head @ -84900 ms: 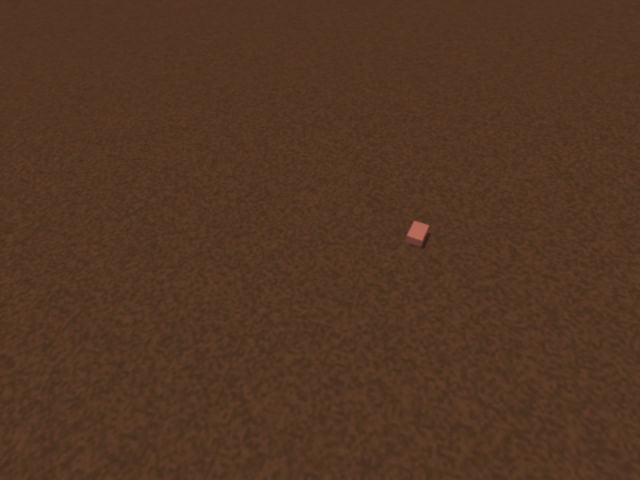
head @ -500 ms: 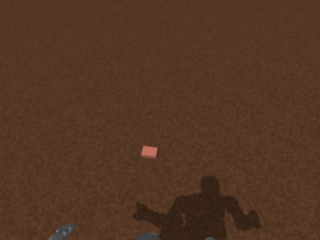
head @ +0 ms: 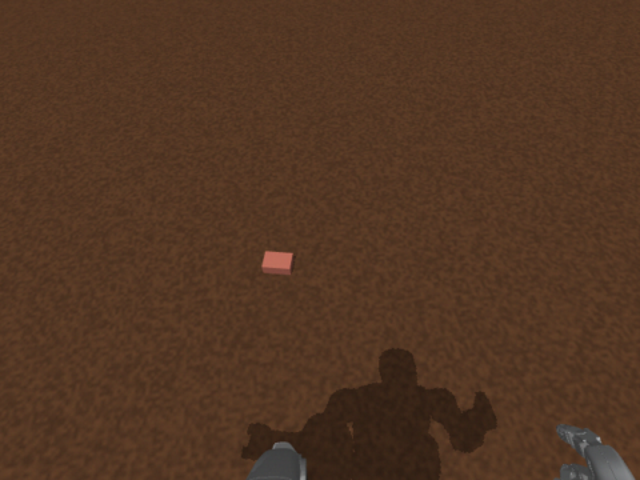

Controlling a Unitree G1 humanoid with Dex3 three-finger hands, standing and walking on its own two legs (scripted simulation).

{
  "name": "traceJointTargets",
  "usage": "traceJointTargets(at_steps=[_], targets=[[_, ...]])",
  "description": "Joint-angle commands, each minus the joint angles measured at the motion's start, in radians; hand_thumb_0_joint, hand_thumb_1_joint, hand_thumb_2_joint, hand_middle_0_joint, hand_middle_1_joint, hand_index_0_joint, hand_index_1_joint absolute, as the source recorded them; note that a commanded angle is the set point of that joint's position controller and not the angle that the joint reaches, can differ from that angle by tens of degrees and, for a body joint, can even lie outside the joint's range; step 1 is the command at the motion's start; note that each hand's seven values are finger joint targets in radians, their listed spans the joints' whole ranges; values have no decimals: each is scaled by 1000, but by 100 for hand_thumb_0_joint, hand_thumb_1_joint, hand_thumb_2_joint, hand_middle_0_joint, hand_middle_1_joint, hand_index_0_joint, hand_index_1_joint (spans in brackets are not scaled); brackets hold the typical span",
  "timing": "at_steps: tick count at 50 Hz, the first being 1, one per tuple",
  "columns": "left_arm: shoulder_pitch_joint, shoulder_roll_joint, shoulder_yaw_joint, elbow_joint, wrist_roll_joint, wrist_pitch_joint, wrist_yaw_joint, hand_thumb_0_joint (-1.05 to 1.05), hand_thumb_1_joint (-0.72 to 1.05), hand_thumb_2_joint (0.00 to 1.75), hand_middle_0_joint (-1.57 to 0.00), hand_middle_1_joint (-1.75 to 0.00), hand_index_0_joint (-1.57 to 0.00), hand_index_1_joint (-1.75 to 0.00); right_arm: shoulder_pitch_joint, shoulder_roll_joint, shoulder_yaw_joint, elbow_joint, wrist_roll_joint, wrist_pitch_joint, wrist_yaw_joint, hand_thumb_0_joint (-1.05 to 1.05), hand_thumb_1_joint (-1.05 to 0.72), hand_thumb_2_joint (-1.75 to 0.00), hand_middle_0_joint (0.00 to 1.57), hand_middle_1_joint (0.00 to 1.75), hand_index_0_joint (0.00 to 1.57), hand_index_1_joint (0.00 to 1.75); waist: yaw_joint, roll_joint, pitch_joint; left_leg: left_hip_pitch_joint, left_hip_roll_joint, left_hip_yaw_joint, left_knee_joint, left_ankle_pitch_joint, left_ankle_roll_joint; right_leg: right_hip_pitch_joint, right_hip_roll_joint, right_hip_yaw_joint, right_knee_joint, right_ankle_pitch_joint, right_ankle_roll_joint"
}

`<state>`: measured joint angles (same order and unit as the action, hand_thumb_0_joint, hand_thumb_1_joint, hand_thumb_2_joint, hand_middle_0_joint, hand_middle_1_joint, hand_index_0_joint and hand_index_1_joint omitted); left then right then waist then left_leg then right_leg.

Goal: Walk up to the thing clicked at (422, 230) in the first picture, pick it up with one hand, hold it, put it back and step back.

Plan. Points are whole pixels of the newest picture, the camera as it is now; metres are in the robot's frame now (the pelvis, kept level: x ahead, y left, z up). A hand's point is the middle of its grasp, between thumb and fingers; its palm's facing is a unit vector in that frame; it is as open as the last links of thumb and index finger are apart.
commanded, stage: step back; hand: left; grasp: from above
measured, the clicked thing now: (278, 263) +0.87 +0.25 -0.73
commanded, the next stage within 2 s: stand in 1.84 s
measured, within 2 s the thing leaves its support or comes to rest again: neither
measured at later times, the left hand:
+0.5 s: hand out of the picture -0.05 +0.27 -0.13, palm faces +0.06 -0.92 -0.38, open 7.4 cm
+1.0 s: hand out of the picture -0.28 +0.25 -0.12, palm faces +0.11 -0.89 -0.43, open 7.4 cm
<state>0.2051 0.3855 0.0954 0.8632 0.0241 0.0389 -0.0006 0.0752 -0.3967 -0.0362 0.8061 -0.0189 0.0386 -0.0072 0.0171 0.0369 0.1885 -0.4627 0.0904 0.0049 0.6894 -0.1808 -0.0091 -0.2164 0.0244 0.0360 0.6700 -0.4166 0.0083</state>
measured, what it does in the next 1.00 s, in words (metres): walks backwards: left foot, then right foot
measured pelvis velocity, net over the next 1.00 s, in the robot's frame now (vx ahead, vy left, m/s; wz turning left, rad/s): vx -0.31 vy -0.04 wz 0.09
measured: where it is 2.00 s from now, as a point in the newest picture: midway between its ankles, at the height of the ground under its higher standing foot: outside the picture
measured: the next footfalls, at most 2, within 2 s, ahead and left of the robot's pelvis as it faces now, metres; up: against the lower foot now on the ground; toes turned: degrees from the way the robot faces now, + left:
left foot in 0.30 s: -0.07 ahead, +0.11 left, +0.00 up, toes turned +3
right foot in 0.66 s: -0.25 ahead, -0.17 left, +0.00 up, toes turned +1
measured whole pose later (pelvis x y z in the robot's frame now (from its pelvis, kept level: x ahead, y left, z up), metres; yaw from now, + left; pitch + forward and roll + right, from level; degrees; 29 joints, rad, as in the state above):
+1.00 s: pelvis -0.31 -0.04 +0.01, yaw +5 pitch -3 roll +1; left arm 0.25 0.39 0.08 0.91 0.05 0.00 -0.01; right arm 0.26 -0.40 -0.06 0.99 -0.03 0.03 0.02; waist 0.03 0.02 0.08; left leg -0.26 -0.02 -0.03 0.64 -0.40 -0.01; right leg -0.27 -0.06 -0.06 0.68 -0.36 -0.01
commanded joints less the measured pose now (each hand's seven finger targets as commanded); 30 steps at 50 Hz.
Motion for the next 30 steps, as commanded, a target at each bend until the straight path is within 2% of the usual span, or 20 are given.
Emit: traceJointTargets(at_steps=[1,2,3,4,6,8,11,12,13,14,15,16,17,18,19,20,22,25,28,30], targets=[[37,408,96,-110,22,-17,8,0,90,90,-20,-30,-20,-30,-37,-192,-77,-95,10,-6,-34,0,-90,-90,20,30,20,30,69,-354,-138,-60,-172,-117,369,-432,-2,-219,-463,574,-422,46,-318],[-32,363,85,-137,17,-26,16,0,90,90,-20,-30,-20,-30,-13,-220,-85,-80,13,-4,-33,0,-90,-90,20,30,20,30,23,-273,-106,-22,-145,-207,488,-397,0,-277,-458,518,-406,96,-316],[-95,288,63,-146,12,-31,21,0,90,90,-20,-30,-20,-30,41,-211,-82,-48,20,-9,-28,0,-90,-90,20,30,20,30,-21,-156,-114,-27,-190,-206,505,-338,9,-207,-334,327,-302,290,-259],[-134,261,58,-143,18,-30,26,0,90,90,-20,-30,-20,-30,80,-191,-74,-30,24,-14,-27,0,-90,-90,20,30,20,30,-50,-166,-129,-34,-207,-177,506,-302,12,-165,-273,216,-253,391,-213],[-118,256,59,-160,23,-30,30,0,90,90,-20,-30,-20,-30,105,-187,-66,-25,18,-22,-29,0,-90,-90,20,30,20,30,-28,-211,-158,7,-191,-135,490,-303,-4,-127,-257,167,-212,455,-206],[-74,240,54,-159,25,-24,34,0,90,90,-20,-30,-20,-30,99,-173,-59,-27,14,-20,-27,0,-90,-90,20,30,20,30,6,-208,-164,-17,-184,-102,368,-331,-11,-18,-250,151,-187,507,-206],[-34,242,50,-159,17,-15,41,0,90,90,-20,-30,-20,-30,92,-160,-59,-34,3,-26,-23,0,-90,-90,20,30,20,30,26,-246,-203,16,-132,-50,91,-342,-3,110,-273,178,-132,588,-201],[-45,244,47,-160,10,-10,40,0,90,90,-20,-30,-20,-30,121,-156,-61,-18,0,-28,-21,0,-90,-90,20,30,20,30,14,-249,-223,62,-127,-22,-17,-295,3,125,-266,172,-98,600,-192],[-71,242,44,-170,0,-3,38,0,90,90,-20,-30,-20,-30,169,-152,-64,2,-3,-32,-21,0,-90,-90,20,30,20,30,-15,-238,-244,141,-120,-1,-176,-179,14,105,-254,155,-43,600,-175],[-69,230,33,-170,-6,6,33,0,90,90,-20,-30,-20,-30,197,-165,-73,22,-4,-35,-20,0,-90,-90,20,30,20,30,-20,-180,-252,228,-125,7,-290,-29,21,50,-225,129,6,534,-140],[-48,190,23,-172,-8,11,29,0,90,90,-20,-30,-20,-30,180,-204,-83,20,-17,-39,-22,0,-90,-90,20,30,20,30,-4,-86,-254,309,-13,-162,-309,69,60,-90,-167,107,60,362,-93],[-65,164,14,-193,-17,7,30,0,90,90,-20,-30,-20,-30,126,-331,-106,-6,-13,-36,-15,0,-90,-90,20,30,20,30,0,156,-246,312,217,-443,-329,226,195,-257,8,-20,220,11,-38],[-128,210,39,-182,-9,9,46,0,90,90,-20,-30,-20,-30,117,-381,-113,-22,-13,-37,-11,0,-90,-90,20,30,20,30,-62,192,-232,153,326,-570,-354,279,323,-202,32,76,438,-252,-25],[-138,223,44,-163,-5,16,47,0,90,90,-20,-30,-20,-30,105,-332,-109,-12,-16,-44,-17,0,-90,-90,20,30,20,30,-47,78,-210,127,286,-481,-322,300,299,-198,45,165,548,-223,-37],[-102,199,41,-150,-21,19,44,0,90,90,-20,-30,-20,-30,57,-287,-84,-16,-14,-46,-24,0,-90,-90,20,30,20,30,-9,33,-205,151,221,-369,-299,336,259,-239,62,190,597,-174,-45],[-59,195,39,-126,-26,21,41,0,90,90,-20,-30,-20,-30,23,-269,-77,-21,-17,-44,-28,0,-90,-90,20,30,20,30,16,56,-192,150,194,-312,-291,317,241,-246,62,176,644,-131,-45],[-7,206,47,-106,-17,17,32,0,90,90,-20,-30,-20,-30,14,-241,-73,-29,-16,-42,-29,0,-90,-90,20,30,20,30,20,76,-194,195,181,-283,-265,279,252,-249,52,140,617,-100,-17],[-19,187,44,-106,-5,13,22,0,90,90,-20,-30,-20,-30,57,-223,-74,-34,-18,-34,-27,0,-90,-90,20,30,20,30,-22,94,-200,302,161,-267,-269,198,253,-267,44,105,460,-108,20],[-24,182,36,-102,-5,3,16,0,90,90,-20,-30,-20,-30,86,-242,-79,-33,-19,-25,-23,0,-90,-90,20,30,20,30,-45,146,-249,359,173,-251,-256,173,261,-210,12,38,245,-119,20],[28,187,38,-66,-7,-8,9,0,90,90,-20,-30,-20,-30,70,-268,-82,-36,-16,-16,-20,0,-90,-90,20,30,20,30,-28,179,-301,339,163,-233,-242,83,225,-97,-12,-12,14,-104,-8]])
